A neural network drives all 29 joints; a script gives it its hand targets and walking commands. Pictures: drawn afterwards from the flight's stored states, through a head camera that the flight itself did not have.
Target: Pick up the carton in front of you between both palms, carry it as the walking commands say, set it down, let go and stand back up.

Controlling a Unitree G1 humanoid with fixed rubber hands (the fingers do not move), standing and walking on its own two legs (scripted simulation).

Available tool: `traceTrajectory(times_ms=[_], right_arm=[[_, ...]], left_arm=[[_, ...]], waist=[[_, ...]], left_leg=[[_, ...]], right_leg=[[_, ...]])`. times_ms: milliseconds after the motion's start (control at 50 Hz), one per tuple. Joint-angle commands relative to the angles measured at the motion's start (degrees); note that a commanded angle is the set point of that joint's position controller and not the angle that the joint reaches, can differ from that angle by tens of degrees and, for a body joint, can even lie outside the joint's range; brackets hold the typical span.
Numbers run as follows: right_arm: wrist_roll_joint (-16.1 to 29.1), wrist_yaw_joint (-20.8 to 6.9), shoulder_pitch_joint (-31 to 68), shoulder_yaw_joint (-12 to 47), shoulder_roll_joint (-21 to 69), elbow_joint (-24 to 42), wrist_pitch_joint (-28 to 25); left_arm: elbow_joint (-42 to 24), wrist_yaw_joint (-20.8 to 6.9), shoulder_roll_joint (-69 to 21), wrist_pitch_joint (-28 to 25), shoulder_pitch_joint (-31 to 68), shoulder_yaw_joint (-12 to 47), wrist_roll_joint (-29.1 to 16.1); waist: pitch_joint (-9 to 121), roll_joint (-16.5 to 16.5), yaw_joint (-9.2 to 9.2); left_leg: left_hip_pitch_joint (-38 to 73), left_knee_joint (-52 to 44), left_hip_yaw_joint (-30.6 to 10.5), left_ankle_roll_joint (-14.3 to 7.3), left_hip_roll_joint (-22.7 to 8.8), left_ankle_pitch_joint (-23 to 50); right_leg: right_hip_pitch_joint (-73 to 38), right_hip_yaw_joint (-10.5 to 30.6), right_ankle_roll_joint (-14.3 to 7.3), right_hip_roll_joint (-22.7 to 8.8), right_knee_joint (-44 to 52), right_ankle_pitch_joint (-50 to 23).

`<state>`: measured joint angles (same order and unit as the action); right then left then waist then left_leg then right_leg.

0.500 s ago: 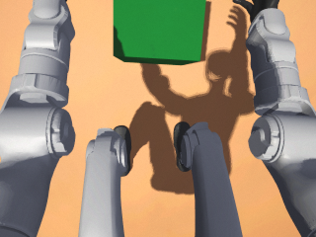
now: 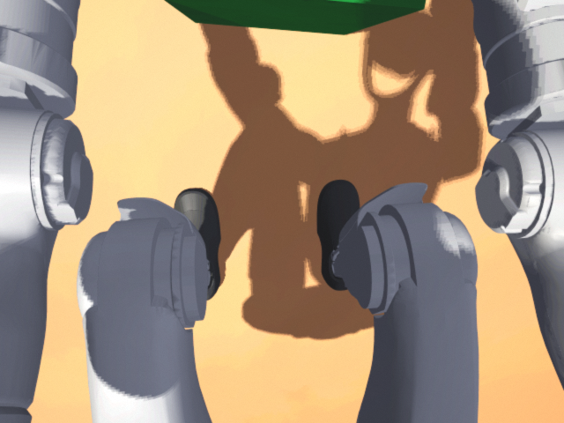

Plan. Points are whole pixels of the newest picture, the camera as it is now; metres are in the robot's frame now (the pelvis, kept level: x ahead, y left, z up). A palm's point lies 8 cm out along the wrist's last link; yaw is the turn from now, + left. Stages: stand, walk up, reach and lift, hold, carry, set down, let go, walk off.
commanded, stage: reach and lift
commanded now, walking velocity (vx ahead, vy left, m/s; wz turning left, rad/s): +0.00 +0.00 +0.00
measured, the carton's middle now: out of the picture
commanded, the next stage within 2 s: none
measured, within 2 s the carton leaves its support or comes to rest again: leaves its support in 0.82 s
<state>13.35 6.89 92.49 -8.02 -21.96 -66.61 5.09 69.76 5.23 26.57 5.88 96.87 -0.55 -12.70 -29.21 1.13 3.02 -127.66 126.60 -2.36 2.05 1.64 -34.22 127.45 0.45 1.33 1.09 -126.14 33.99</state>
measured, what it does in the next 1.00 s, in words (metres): stands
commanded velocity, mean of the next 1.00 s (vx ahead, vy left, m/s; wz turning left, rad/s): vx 0.00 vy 0.00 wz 0.00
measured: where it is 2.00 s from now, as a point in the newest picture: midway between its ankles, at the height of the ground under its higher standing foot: (270, 257)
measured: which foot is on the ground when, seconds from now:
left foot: down 0.00-1.00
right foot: down 0.00-1.00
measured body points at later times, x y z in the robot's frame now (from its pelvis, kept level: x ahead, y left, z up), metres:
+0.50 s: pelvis +0.00 +0.00 +0.00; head +0.38 +0.00 +0.21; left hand +0.60 +0.13 -0.18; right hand +0.57 -0.17 -0.18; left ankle +0.11 +0.13 -0.34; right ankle +0.11 -0.12 -0.34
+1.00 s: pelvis +0.00 +0.00 +0.03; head +0.34 +0.01 +0.31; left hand +0.57 +0.14 -0.09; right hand +0.55 -0.17 -0.09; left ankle +0.11 +0.13 -0.34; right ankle +0.11 -0.13 -0.34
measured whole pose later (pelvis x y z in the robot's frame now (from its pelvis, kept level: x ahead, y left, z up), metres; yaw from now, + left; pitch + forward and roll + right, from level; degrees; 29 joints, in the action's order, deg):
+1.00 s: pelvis +0.00 +0.00 +0.03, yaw +0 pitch +37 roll -1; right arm 2.1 8.3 74.5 -19.6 -9.3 -40.3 20.2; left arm 44.9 7.8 11.8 20.1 78.3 -14.3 -0.5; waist -14.4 -0.1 2.2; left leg -124.2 121.3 -3.3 3.2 4.4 -33.7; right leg 123.8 3.4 4.4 4.3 -121.0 33.9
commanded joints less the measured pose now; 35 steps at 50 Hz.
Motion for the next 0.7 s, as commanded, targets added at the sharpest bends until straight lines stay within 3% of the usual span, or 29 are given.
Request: traceTrajectory(times_ms=[0,60,180,280,360,400,420,440,500,520,580,680], right_arm=[[1.21,0.60,17.33,0.46,-7.60,7.75,-1.74],[1.03,1.03,13.69,0.40,-6.49,7.28,-1.70],[-1.84,0.20,10.04,-1.71,-4.01,4.21,-1.79],[-2.35,-0.12,13.38,-1.57,-3.03,6.16,-1.96],[-1.03,-0.62,17.48,1.24,1.98,6.71,-1.48],[-2.51,-0.77,18.37,0.26,3.28,6.24,-1.14],[-3.02,-1.37,19.27,0.33,5.93,6.36,-0.90],[-2.67,-3.44,22.63,2.66,17.00,6.98,-0.32],[-5.13,-11.62,29.43,5.81,43.23,9.28,2.71],[-6.09,-14.00,29.56,5.88,48.23,10.25,3.91],[-6.74,-18.12,28.47,5.92,54.88,13.33,6.52],[-3.32,-19.84,30.46,10.50,59.05,20.32,8.54]], left_arm=[[-8.88,0.02,7.35,-1.68,20.01,0.65,-1.05],[-8.88,0.02,5.95,-1.50,17.12,1.34,-1.58],[-3.53,-0.41,3.20,-1.38,11.37,-1.09,0.69],[-4.39,-0.26,2.80,-1.71,13.98,-1.83,1.73],[-5.30,-0.67,-2.37,-1.43,18.13,0.57,0.62],[-5.31,-0.82,-3.94,-1.17,19.25,-0.28,1.96],[-5.73,-1.16,-6.56,-0.94,19.84,-0.41,2.89],[-6.92,-3.15,-17.26,-0.38,22.98,1.76,2.89],[-6.42,-10.88,-45.17,2.19,25.68,3.37,5.58],[-7.14,-13.11,-50.69,3.14,24.29,2.18,6.75],[-9.68,-16.99,-57.44,5.46,22.19,0.76,7.84],[-15.59,-18.06,-62.72,7.51,23.72,5.64,4.46]], waist=[[84.47,-5.11,1.72],[86.69,-5.85,2.17],[74.87,-4.27,1.92],[73.97,-3.49,1.15],[73.82,-3.54,0.73],[72.45,-4.03,1.13],[71.71,-4.23,0.98],[70.92,-3.88,0.54],[65.05,-4.59,0.00],[63.40,-4.33,-0.31],[62.07,-3.54,-0.50],[72.32,-4.28,-0.31]], left_leg=[[38.02,-5.68,4.12,-0.29,0.23,25.27],[40.30,-5.31,4.26,-0.11,0.83,27.75],[32.97,-7.15,3.25,-0.03,1.22,22.88],[32.26,-8.09,3.25,-0.38,1.31,20.46],[34.03,-8.67,3.32,-0.52,1.67,18.34],[35.07,-8.82,3.24,-0.42,1.97,17.24],[35.88,-8.97,3.21,-0.59,2.20,16.90],[36.11,-9.16,3.29,-0.92,2.84,16.81],[33.39,-8.20,4.33,-1.47,4.40,15.08],[32.10,-7.83,5.15,-1.94,4.76,14.28],[30.01,-7.39,6.16,-2.94,4.93,13.51],[34.19,-6.56,6.46,-3.19,4.66,18.03]], right_leg=[[-39.93,-2.45,1.04,0.98,7.20,-29.28],[-40.59,-2.96,1.11,1.35,6.90,-31.17],[-33.20,-3.21,1.55,1.39,7.91,-24.90],[-32.73,-3.24,1.57,1.60,8.51,-22.52],[-33.97,-3.27,1.25,2.10,9.00,-20.49],[-33.82,-3.47,1.22,2.42,9.19,-19.20],[-33.79,-3.62,1.16,2.73,9.16,-18.88],[-33.97,-3.77,0.93,3.41,9.24,-18.51],[-31.22,-4.25,0.42,4.66,8.27,-16.21],[-30.11,-4.64,0.23,4.86,8.08,-15.29],[-27.62,-5.28,0.23,4.88,8.01,-14.16],[-30.81,-5.33,-0.28,4.79,6.93,-18.07]])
